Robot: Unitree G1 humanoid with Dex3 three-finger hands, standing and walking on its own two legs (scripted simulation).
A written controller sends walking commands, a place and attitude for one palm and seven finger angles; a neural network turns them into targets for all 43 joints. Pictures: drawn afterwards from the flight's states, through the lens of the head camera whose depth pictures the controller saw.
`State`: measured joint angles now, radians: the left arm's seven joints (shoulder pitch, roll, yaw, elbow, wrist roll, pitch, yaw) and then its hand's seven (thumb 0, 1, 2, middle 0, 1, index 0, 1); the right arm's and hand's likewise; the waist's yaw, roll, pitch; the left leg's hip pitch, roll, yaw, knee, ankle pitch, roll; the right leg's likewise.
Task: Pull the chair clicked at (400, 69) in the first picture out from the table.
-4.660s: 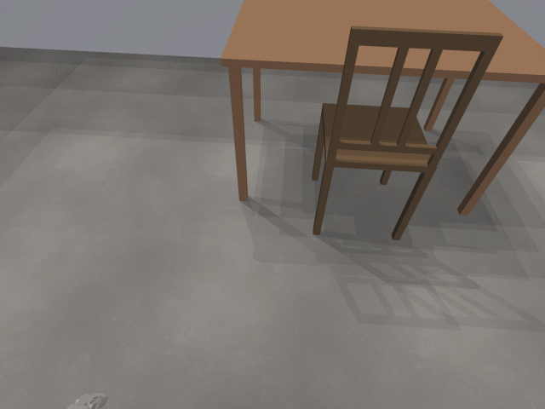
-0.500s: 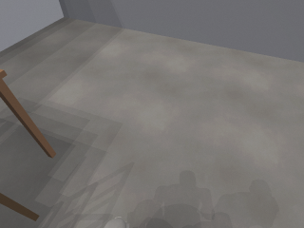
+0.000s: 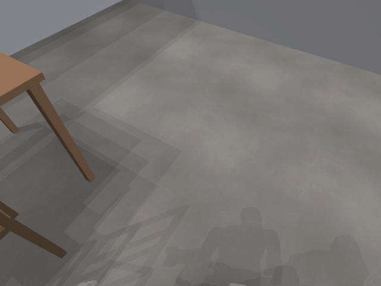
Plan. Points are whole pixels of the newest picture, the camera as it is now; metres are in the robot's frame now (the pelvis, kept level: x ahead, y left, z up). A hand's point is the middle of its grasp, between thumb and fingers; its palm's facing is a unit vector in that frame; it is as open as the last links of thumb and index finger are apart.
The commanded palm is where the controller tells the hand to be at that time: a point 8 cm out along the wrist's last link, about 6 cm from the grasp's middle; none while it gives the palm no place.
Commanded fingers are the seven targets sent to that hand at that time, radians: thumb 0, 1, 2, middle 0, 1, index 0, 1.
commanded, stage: turn to face it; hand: left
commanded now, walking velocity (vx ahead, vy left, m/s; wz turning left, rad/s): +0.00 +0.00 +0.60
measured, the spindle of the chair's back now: out of the picture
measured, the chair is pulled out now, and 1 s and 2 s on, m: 0.00 0.00 0.00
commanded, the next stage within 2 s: take the last steps up to it in 1.58 s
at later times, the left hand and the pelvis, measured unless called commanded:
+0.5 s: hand out of the picture -0.02 +0.17 -0.17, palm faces +0.37 -0.89 -0.26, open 7.4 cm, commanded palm none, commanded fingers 0.00 0.90 0.90 -0.20 -0.30 -0.20 -0.30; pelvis +0.01 -0.04 +0.00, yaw +20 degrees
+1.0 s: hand out of the picture +0.01 +0.19 -0.15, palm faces +0.60 -0.75 -0.30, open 7.4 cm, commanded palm none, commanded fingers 0.00 0.90 0.90 -0.20 -0.30 -0.20 -0.30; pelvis +0.04 -0.04 -0.01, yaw +38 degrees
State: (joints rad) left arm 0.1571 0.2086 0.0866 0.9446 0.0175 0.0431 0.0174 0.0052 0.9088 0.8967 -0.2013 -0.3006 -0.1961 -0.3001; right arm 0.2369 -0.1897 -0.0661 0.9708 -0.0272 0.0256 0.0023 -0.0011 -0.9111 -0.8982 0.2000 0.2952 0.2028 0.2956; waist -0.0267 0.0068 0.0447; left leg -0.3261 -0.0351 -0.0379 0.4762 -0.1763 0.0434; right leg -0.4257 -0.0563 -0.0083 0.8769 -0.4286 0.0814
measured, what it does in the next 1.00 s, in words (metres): steps on the spot, turning left: right foot, then left foot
